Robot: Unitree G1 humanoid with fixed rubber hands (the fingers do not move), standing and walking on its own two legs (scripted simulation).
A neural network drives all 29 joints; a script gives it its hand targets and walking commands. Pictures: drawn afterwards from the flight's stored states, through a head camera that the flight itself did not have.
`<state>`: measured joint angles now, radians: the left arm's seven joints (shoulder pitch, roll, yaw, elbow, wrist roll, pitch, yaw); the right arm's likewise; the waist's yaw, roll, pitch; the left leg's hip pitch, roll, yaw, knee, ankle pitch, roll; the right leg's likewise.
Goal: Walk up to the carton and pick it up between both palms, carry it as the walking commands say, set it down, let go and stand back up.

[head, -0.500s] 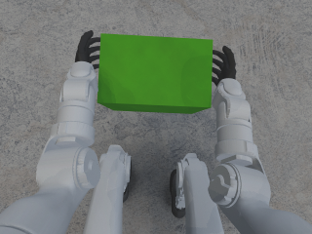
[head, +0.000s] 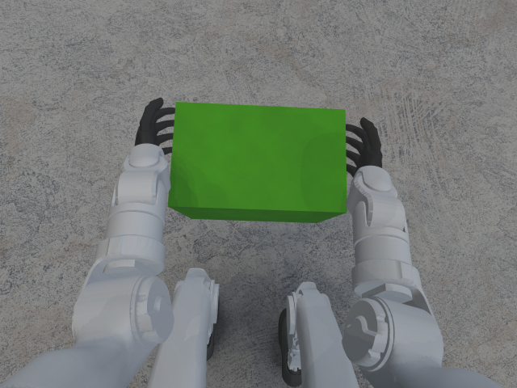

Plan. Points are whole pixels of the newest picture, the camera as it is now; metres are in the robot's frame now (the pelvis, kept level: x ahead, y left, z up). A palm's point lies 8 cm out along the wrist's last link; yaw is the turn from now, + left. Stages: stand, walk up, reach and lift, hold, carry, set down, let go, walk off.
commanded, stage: reach and lift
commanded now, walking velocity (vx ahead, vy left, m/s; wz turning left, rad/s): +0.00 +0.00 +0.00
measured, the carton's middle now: (257, 172) +0.45 +0.02 -0.12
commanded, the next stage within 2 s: none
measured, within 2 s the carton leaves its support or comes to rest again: neither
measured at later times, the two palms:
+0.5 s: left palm (131, 135) +0.43 +0.19 +0.03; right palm (394, 160) +0.42 -0.15 +0.04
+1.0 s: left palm (101, 113) +0.41 +0.19 +0.11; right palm (441, 144) +0.41 -0.15 +0.12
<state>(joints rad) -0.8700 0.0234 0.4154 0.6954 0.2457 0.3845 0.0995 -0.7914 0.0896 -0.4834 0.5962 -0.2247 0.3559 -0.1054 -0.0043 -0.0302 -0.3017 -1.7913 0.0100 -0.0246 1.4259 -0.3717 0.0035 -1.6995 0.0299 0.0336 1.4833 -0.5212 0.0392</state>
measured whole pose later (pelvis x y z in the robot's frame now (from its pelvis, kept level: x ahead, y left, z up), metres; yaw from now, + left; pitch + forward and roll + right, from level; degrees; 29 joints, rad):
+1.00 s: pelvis +0.04 +0.01 +0.15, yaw +1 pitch +27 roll -1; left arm -0.54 -0.08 0.41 0.46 0.30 0.43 -0.07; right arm -0.49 0.14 -0.47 0.42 -0.29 0.41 0.08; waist -0.01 -0.03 -0.20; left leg -1.04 0.00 -0.01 0.78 -0.21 0.01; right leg -0.95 0.01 0.05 0.82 -0.33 0.03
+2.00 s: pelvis +0.08 -0.01 +0.21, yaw +1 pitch -3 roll +0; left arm -0.30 -0.11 0.30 0.29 0.29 0.65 -0.07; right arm -0.26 0.15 -0.31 0.26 -0.31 0.65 0.04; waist 0.00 -0.03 -0.05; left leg -0.14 0.01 -0.01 0.28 -0.10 -0.01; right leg -0.06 0.00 0.05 0.30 -0.20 0.01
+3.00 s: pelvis +0.08 -0.01 +0.21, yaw +1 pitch -5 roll +0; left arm -0.23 -0.14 0.28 0.17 0.32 0.71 -0.05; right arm -0.24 0.15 -0.27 0.21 -0.32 0.71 0.04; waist -0.01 -0.02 0.00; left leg -0.06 0.01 -0.01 0.23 -0.08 -0.02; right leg 0.02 0.00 0.05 0.26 -0.19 0.00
